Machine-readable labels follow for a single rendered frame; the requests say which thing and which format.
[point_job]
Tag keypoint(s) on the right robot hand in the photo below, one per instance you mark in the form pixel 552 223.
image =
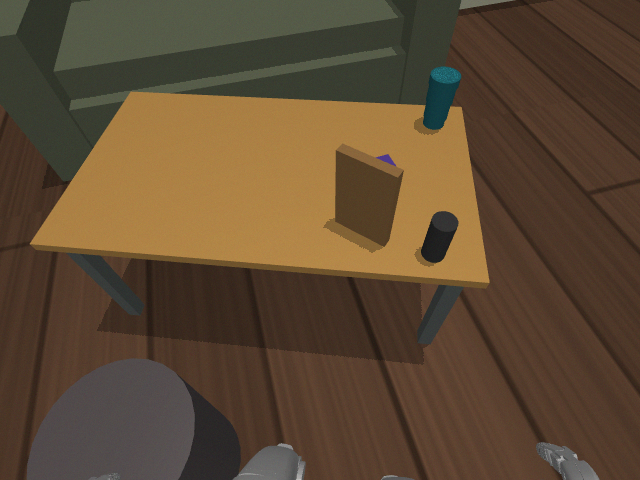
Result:
pixel 565 462

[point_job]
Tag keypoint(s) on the sofa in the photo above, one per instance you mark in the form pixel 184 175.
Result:
pixel 67 66

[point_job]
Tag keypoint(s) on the coffee table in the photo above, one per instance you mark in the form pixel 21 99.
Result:
pixel 249 182

